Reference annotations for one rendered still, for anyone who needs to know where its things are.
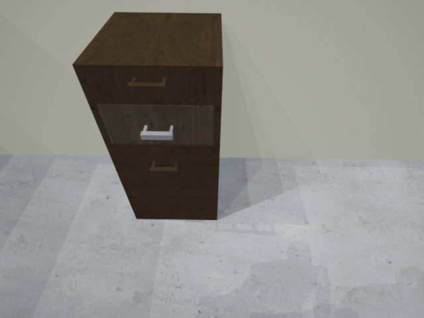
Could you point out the handle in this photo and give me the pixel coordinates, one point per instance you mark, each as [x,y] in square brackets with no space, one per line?
[156,135]
[146,87]
[163,170]

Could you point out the drawer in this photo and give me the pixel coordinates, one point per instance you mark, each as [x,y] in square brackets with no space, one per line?
[193,124]

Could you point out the cabinet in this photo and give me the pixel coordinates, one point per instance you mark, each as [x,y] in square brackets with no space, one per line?
[185,51]

